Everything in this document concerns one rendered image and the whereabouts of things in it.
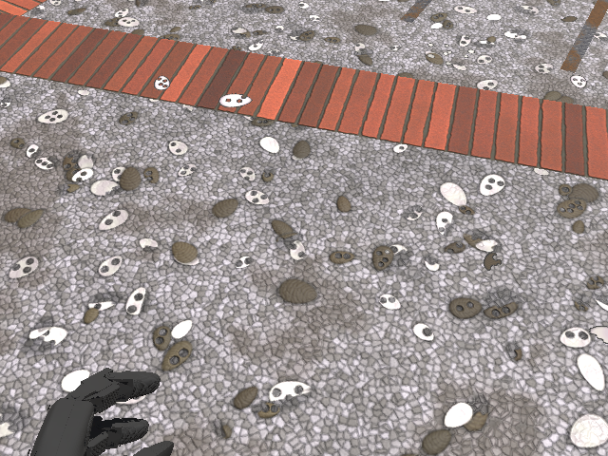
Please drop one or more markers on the robot left hand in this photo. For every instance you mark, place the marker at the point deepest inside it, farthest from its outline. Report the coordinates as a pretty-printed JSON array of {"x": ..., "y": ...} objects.
[{"x": 71, "y": 429}]

